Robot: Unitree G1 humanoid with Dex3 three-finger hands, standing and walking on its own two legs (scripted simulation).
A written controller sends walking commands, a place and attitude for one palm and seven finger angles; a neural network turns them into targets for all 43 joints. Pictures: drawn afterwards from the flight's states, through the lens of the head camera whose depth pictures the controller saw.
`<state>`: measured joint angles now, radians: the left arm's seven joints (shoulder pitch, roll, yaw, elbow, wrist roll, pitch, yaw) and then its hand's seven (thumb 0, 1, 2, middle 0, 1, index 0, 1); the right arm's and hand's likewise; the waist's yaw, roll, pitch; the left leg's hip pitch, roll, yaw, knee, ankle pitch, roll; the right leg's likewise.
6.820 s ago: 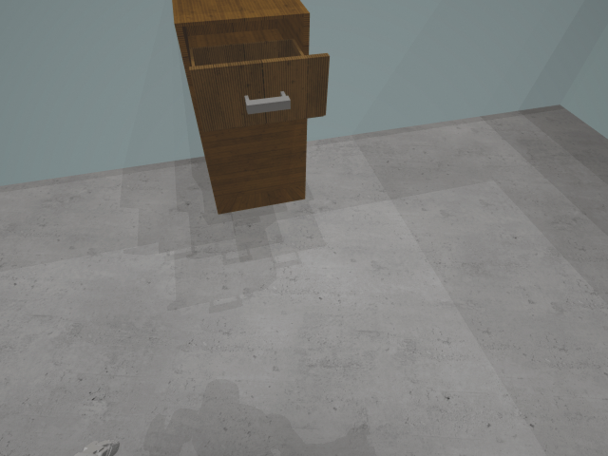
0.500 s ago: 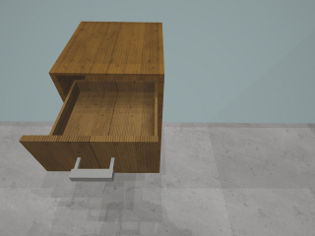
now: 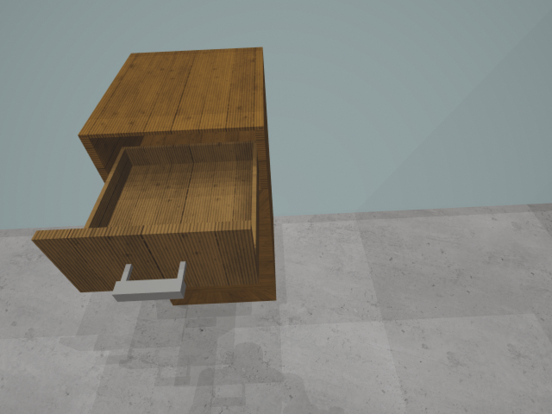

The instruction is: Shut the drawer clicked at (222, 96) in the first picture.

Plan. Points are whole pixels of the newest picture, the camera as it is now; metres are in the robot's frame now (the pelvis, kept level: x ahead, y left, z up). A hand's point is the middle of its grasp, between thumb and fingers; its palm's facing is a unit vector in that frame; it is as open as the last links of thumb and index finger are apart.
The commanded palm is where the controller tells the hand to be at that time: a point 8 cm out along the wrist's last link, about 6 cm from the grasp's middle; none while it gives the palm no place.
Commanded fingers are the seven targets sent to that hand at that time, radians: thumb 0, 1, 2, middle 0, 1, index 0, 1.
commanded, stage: come to a stop and stand still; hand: left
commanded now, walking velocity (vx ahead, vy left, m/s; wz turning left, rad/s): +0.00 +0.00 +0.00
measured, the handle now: (152, 278) +0.35 +0.25 -0.05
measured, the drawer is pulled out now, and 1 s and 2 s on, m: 0.29 0.29 0.29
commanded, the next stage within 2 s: look again from close up in 0.36 s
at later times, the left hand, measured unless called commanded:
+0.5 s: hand out of the picture -0.02 +0.16 -0.18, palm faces +0.04 -0.99 -0.16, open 7.4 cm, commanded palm none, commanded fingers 0.00 0.90 0.90 -0.20 -0.30 -0.20 -0.30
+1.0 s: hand out of the picture -0.07 +0.24 -0.18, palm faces +0.05 -0.98 -0.19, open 7.4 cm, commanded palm none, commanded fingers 0.00 0.90 0.90 -0.20 -0.30 -0.20 -0.30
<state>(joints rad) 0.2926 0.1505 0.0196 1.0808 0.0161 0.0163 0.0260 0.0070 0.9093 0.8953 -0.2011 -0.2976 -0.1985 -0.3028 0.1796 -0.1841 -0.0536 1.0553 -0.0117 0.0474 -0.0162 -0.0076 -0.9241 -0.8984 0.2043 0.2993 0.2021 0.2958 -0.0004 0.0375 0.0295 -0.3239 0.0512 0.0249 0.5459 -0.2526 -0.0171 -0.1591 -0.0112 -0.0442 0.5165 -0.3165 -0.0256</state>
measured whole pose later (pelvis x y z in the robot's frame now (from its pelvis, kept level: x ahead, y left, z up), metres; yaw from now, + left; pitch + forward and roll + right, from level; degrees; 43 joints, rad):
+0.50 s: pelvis -0.02 +0.00 +0.00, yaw +0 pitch -3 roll -1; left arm 0.30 0.11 0.01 1.13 0.01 -0.01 0.04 0.01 0.91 0.90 -0.20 -0.30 -0.20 -0.30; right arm 0.36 -0.11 0.00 1.16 -0.02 0.02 -0.03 0.00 -0.90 -0.90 0.20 0.30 0.20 0.30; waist -0.02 0.02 0.05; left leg -0.28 0.08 -0.02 0.52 -0.19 -0.05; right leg -0.16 0.03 -0.06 0.46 -0.26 -0.03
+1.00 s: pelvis -0.03 +0.06 +0.00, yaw +1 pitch -2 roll -1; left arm 0.40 0.20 0.01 1.04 0.03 0.00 0.03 0.01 0.91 0.90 -0.20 -0.30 -0.20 -0.30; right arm 0.27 -0.17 0.00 1.02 -0.02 0.01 -0.01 0.01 -0.92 -0.90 0.20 0.30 0.20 0.30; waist 0.01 -0.03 0.00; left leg -0.31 -0.03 0.01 0.50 -0.17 0.05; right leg -0.21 -0.05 -0.02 0.49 -0.25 0.03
